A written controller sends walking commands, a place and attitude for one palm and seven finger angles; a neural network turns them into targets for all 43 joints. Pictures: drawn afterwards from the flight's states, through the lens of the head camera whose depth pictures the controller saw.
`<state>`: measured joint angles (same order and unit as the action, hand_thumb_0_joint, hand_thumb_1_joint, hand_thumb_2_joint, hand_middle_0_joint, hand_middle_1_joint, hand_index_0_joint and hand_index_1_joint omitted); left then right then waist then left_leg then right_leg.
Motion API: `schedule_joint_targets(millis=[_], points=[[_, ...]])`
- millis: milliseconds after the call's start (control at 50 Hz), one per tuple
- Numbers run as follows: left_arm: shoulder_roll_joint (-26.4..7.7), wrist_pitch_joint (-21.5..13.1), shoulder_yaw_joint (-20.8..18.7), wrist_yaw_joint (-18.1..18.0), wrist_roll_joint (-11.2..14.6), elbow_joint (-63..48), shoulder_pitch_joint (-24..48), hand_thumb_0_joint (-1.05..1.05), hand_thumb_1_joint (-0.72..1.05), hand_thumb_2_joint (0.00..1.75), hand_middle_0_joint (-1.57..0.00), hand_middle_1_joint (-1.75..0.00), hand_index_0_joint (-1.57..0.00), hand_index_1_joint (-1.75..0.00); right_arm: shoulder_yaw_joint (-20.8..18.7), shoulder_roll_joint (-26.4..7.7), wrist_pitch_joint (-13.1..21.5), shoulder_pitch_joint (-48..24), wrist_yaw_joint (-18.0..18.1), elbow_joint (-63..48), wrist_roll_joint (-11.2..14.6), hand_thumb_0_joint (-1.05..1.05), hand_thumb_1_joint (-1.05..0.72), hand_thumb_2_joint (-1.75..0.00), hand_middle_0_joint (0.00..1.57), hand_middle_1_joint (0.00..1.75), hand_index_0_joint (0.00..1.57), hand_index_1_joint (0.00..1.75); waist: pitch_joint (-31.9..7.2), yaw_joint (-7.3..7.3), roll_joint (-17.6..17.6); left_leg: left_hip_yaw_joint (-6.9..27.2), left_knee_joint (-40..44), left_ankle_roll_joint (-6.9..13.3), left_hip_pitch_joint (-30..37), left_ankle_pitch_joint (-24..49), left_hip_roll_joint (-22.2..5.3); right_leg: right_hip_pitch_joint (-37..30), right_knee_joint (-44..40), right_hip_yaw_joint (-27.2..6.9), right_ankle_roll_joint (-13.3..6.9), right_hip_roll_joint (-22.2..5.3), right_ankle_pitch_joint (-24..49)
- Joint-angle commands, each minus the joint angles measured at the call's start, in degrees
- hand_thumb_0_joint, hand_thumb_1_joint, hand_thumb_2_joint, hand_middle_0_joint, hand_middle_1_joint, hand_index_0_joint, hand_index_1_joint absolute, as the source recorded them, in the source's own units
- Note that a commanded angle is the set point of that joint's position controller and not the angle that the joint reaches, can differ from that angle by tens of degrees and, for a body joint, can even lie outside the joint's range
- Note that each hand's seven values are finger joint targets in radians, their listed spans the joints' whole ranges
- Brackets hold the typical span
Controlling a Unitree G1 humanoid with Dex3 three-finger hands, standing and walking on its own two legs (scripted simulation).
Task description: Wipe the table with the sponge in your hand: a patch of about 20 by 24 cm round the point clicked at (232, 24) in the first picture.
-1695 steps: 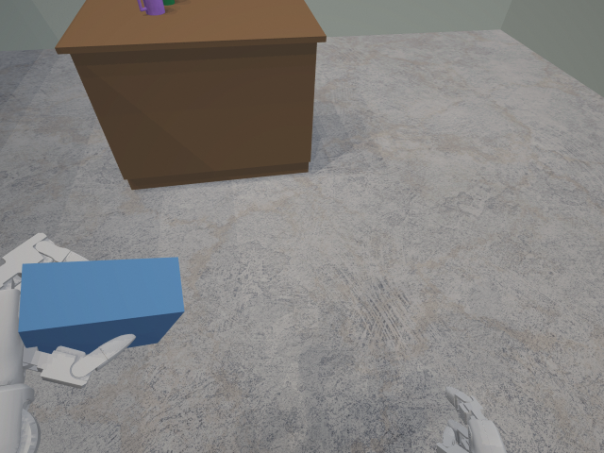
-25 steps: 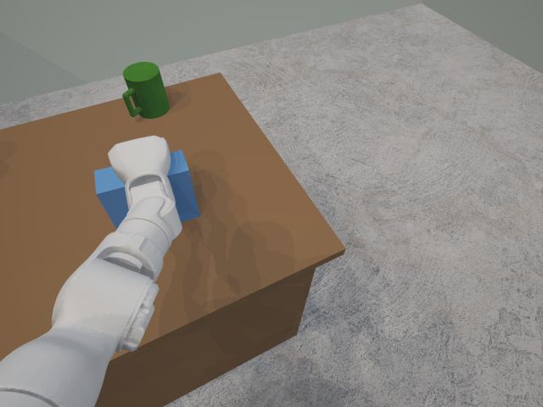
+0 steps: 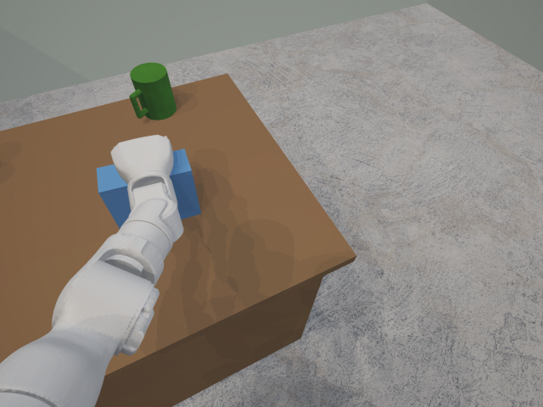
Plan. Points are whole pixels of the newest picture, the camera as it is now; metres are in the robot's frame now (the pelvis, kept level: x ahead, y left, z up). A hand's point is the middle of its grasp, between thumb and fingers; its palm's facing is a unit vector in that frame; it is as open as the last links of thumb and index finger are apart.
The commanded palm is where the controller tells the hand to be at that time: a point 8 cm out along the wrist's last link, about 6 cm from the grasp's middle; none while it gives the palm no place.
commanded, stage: wipe back along the third lane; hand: left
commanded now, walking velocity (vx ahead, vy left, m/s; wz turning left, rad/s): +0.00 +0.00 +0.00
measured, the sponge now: (156, 200) +0.46 +0.20 +0.00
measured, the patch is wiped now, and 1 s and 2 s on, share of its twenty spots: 1.00 1.00 1.00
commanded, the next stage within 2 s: slide back across to the middle lane in 1.40 s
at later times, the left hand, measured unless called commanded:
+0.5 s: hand (160, 205) +0.41 +0.17 +0.04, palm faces -0.04 -0.01 -1.00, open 9.5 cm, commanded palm +0.37 +0.15 +0.07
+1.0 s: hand (176, 231) +0.37 +0.14 +0.04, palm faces -0.03 -0.02 -1.00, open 9.5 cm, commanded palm +0.32 +0.13 +0.07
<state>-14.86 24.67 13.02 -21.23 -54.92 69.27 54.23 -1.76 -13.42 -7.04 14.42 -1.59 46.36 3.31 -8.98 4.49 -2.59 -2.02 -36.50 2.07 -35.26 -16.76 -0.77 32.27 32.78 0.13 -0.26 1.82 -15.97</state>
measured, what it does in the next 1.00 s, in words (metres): stands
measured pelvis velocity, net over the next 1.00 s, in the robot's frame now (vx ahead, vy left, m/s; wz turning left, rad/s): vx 0.00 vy -0.02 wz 0.03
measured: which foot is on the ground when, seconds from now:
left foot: down 0.00-1.00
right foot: down 0.00-1.00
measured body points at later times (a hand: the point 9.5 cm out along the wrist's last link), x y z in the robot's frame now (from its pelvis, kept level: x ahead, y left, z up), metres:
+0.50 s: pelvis +0.02 +0.00 +0.01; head +0.03 -0.01 +0.46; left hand +0.41 +0.17 +0.10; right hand +0.21 -0.23 -0.10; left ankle +0.00 +0.09 -0.72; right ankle -0.01 -0.12 -0.72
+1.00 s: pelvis +0.00 -0.02 +0.01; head +0.00 -0.05 +0.46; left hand +0.36 +0.14 +0.10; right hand +0.19 -0.24 -0.11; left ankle +0.00 +0.09 -0.72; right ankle -0.01 -0.12 -0.72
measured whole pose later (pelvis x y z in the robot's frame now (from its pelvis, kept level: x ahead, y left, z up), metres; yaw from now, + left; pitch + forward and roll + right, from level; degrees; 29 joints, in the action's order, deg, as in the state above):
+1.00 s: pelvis +0.00 -0.02 +0.01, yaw +2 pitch +5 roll +0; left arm -6.1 32.1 24.3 -17.5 -55.0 43.0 30.4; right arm -0.4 -13.5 -14.8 4.6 -1.7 41.5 5.0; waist -8.0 -2.3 -3.2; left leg -0.6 -30.4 0.5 -20.4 -15.3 -0.2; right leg 18.4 29.9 1.5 -2.0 1.4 -16.8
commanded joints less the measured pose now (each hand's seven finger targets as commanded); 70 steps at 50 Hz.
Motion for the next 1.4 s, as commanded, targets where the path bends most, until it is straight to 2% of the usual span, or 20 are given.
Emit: schedule_joint_targets(millis=[0,80,180,220,280,380,460,500,580,620,680,720,780,840,860,1000,1080,1120,1240,1380], points=[[-0.35,-0.04,0.15,1.66,0.72,-4.31,9.84,0.0,0.1,1.3,-1.2,-1.6,-1.2,-1.6,-2.17,-8.37,0.98,-2.37,0.05,-6.0,-0.08,0.0,-0.9,-0.9,0.2,0.3,0.2,0.3,-17.51,-1.05,4.13,1.6,3.71,-0.19,15.88,17.69,-0.86,-8.98,-2.74,2.0,-2.4,0.74,19.02],[4.33,0.48,2.43,2.02,1.45,-8.24,7.8,0.0,0.1,1.3,-1.2,-1.6,-1.2,-1.6,-2.11,-7.49,-0.04,-5.48,-0.07,-7.23,0.18,0.0,-0.9,-0.9,0.2,0.3,0.2,0.3,-15.96,-1.7,5.51,1.63,4.49,-0.28,17.27,19.63,-0.91,-9.84,-3.19,2.45,-2.58,0.65,20.83],[5.61,1.87,3.06,1.96,1.84,-12.37,4.35,0.0,0.1,1.3,-1.2,-1.6,-1.2,-1.6,-1.89,-7.01,-1.43,-8.79,-0.07,-8.33,0.29,0.0,-0.9,-0.9,0.2,0.3,0.2,0.3,-15.24,-3.01,6.02,1.42,5.07,-0.53,18.98,21.69,-0.58,-12.29,-3.54,2.5,-2.91,0.33,23.33],[3.98,3.08,2.54,1.98,1.27,-12.21,1.62,0.0,0.1,1.3,-1.2,-1.6,-1.2,-1.6,-1.67,-7.38,-2.26,-9.24,0.08,-8.23,0.11,0.0,-0.9,-0.9,0.2,0.3,0.2,0.3,-14.31,-3.37,7.52,1.07,5.25,-0.55,19.05,21.45,-0.25,-13.84,-3.88,2.36,-2.81,0.17,24.74],[6.88,4.19,4.71,2.79,1.65,-16.9,1.25,0.0,0.1,1.3,-1.2,-1.6,-1.2,-1.6,-1.53,-6.77,-3.05,-12.15,0.15,-9.75,0.55,0.0,-0.9,-0.9,0.2,0.3,0.2,0.3,-14.45,-3.66,6.95,1.19,5.49,-0.61,20.03,23.19,-0.09,-14.91,-3.98,2.35,-3.06,-0.09,26.55],[7.21,5.84,6.0,4.2,1.21,-20.28,-0.38,0.0,0.1,1.3,-1.2,-1.6,-1.2,-1.6,-1.22,-6.77,-4.48,-14.39,0.15,-10.68,0.7,0.0,-0.9,-0.9,0.2,0.3,0.2,0.3,-13.52,-4.14,6.76,1.64,6.03,-0.79,21.09,22.86,0.27,-15.6,-4.29,2.56,-3.58,-0.06,25.62],[9.74,6.45,9.56,5.03,0.25,-21.59,-1.47,0.0,0.1,1.3,-1.2,-1.6,-1.2,-1.6,-1.04,-6.72,-5.17,-15.2,0.05,-10.93,0.59,0.0,-0.9,-0.9,0.2,0.3,0.2,0.3,-12.27,-3.74,5.41,1.53,5.82,-0.75,22.09,22.38,0.53,-14.7,-4.31,2.68,-3.84,0.0,25.01],[9.1,6.15,8.77,5.36,0.48,-22.64,-4.49,0.0,0.1,1.3,-1.2,-1.6,-1.2,-1.6,-1.15,-6.88,-5.39,-15.65,-0.02,-11.46,0.55,0.0,-0.9,-0.9,0.2,0.3,0.2,0.3,-13.09,-4.67,6.6,1.76,5.78,-0.73,22.06,23.02,0.67,-16.06,-4.08,2.58,-3.94,-0.04,25.6],[11.84,5.93,10.87,5.76,0.9,-25.33,-5.67,0.0,0.1,1.3,-1.2,-1.6,-1.2,-1.6,-1.06,-6.34,-5.62,-17.06,-0.46,-12.32,0.8,0.0,-0.9,-0.9,0.2,0.3,0.2,0.3,-12.69,-4.83,7.35,1.81,5.72,-0.55,21.63,22.79,0.75,-16.51,-3.85,2.61,-4.18,-0.02,26.05],[9.06,6.3,9.08,5.36,0.81,-25.75,-8.38,0.0,0.1,1.3,-1.2,-1.6,-1.2,-1.6,-0.93,-6.89,-5.79,-17.27,-0.36,-12.37,0.7,0.0,-0.9,-0.9,0.2,0.3,0.2,0.3,-12.17,-5.55,7.66,1.51,6.28,-0.59,21.01,20.78,1.11,-17.62,-4.38,2.11,-4.03,-0.19,25.3],[11.03,6.78,10.77,5.56,1.13,-27.65,-7.86,0.0,0.1,1.3,-1.2,-1.6,-1.2,-1.6,-0.68,-6.25,-5.74,-18.79,-0.36,-13.04,1.22,0.0,-0.9,-0.9,0.2,0.3,0.2,0.3,-11.26,-5.59,7.82,1.59,6.92,-0.42,20.72,19.41,1.16,-17.54,-4.82,1.96,-4.09,-0.25,23.67],[9.35,7.27,10.11,5.32,0.66,-26.65,-8.82,0.0,0.1,1.3,-1.2,-1.6,-1.2,-1.6,-0.63,-6.64,-5.79,-18.65,-0.26,-12.6,1.23,0.0,-0.9,-0.9,0.2,0.3,0.2,0.3,-9.45,-5.59,7.95,1.5,7.42,-0.45,20.6,16.71,1.26,-16.68,-5.52,1.97,-4.01,-0.13,20.2],[11.7,7.0,11.41,5.59,1.28,-27.36,-8.31,0.0,0.1,1.3,-1.2,-1.6,-1.2,-1.6,-0.62,-6.1,-5.39,-19.26,-0.26,-13.0,1.47,0.0,-0.9,-0.9,0.2,0.3,0.2,0.3,-9.87,-5.61,9.1,1.47,7.52,-0.17,20.37,16.17,1.36,-17.0,-5.69,1.78,-4.0,-0.1,19.9],[8.26,7.03,9.08,5.34,1.03,-28.06,-12.99,0.0,0.1,1.3,-1.2,-1.6,-1.2,-1.6,-0.51,-6.63,-5.52,-19.52,-0.15,-13.22,1.33,0.0,-0.9,-0.9,0.2,0.3,0.2,0.3,-9.79,-6.75,9.07,1.06,7.98,-0.32,19.99,14.77,1.59,-18.43,-6.13,1.1,-3.86,-0.32,19.06],[10.13,6.95,11.14,5.52,1.1,-28.95,-12.02,0.0,0.1,1.3,-1.2,-1.6,-1.2,-1.6,-0.4,-6.45,-5.46,-19.81,-0.1,-13.47,1.46,0.0,-0.9,-0.9,0.2,0.3,0.2,0.3,-9.07,-6.23,8.41,0.75,8.08,-0.21,20.05,14.07,1.7,-18.08,-6.48,0.87,-3.77,-0.35,18.51],[8.33,7.07,9.51,5.62,1.5,-30.93,-16.45,0.0,0.1,1.3,-1.2,-1.6,-1.2,-1.6,-0.48,-6.61,-4.81,-20.61,-0.19,-14.12,1.83,0.0,-0.9,-0.9,0.2,0.3,0.2,0.3,-7.4,-7.14,9.53,0.88,8.69,-0.13,19.89,12.41,1.85,-18.43,-7.2,0.35,-3.74,-0.17,16.07],[10.18,7.31,11.38,6.23,1.61,-33.96,-16.81,0.0,0.1,1.3,-1.2,-1.6,-1.2,-1.6,-0.33,-6.05,-4.74,-22.12,-0.38,-15.16,2.25,0.0,-0.9,-0.9,0.2,0.3,0.2,0.3,-7.23,-7.01,8.79,0.87,8.98,-0.02,20.2,12.28,1.87,-18.47,-7.42,0.29,-3.75,-0.26,15.35],[8.13,7.64,10.19,6.12,1.19,-33.53,-19.13,0.0,0.1,1.3,-1.2,-1.6,-1.2,-1.6,-0.43,-6.59,-4.73,-21.89,-0.32,-14.72,2.15,0.0,-0.9,-0.9,0.2,0.3,0.2,0.3,-5.98,-7.37,9.01,0.66,8.99,-0.07,20.4,11.0,1.97,-17.84,-7.97,-0.19,-3.71,-0.18,13.18],[11.25,7.75,13.54,6.85,1.27,-37.46,-21.71,0.0,0.1,1.3,-1.2,-1.6,-1.2,-1.6,-0.44,-6.34,-4.77,-23.13,-1.25,-15.72,2.24,0.0,-0.9,-0.9,0.2,0.3,0.2,0.3,-6.05,-7.41,8.65,0.53,8.44,0.03,21.2,12.41,2.04,-18.33,-7.22,-0.14,-3.9,-0.16,15.77],[11.06,8.48,13.91,7.78,1.64,-44.07,-27.56,0.0,0.1,1.3,-1.2,-1.6,-1.2,-1.6,-0.26,-6.03,-5.29,-25.71,-2.22,-17.17,2.56,0.0,-0.9,-0.9,0.2,0.3,0.2,0.3,-5.26,-8.13,10.34,1.05,8.57,0.08,21.25,13.69,1.99,-19.83,-6.92,-0.75,-3.91,-0.15,17.99]])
